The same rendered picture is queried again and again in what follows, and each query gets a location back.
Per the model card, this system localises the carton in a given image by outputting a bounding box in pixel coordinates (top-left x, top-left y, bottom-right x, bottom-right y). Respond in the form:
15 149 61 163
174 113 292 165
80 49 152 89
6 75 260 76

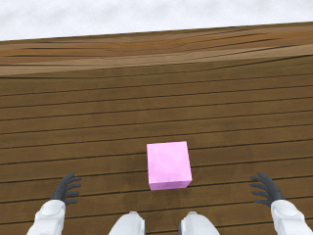
147 141 193 191

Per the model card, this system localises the robot thigh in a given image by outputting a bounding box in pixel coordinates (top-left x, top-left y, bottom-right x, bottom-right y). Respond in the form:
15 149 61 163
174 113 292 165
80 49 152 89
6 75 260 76
109 213 145 235
181 214 220 235

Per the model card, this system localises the left robot hand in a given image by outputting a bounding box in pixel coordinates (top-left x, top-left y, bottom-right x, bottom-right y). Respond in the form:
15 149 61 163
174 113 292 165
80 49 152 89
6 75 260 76
49 172 82 206

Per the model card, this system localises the robot right thigh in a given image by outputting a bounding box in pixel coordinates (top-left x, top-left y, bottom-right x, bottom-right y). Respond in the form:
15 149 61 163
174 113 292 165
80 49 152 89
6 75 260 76
181 214 220 235

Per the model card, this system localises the right robot forearm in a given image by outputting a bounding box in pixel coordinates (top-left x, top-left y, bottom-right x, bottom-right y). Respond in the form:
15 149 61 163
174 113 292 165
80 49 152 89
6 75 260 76
271 200 313 235

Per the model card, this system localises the right robot hand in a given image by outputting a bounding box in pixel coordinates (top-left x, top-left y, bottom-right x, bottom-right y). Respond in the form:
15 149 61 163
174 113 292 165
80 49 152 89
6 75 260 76
249 171 286 209

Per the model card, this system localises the left robot forearm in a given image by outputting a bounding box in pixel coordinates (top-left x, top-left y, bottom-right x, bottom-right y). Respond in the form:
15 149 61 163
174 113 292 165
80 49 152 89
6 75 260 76
26 200 66 235

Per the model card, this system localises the robot left thigh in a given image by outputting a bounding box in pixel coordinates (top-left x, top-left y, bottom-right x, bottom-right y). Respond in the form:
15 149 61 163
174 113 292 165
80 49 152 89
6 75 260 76
109 213 145 235

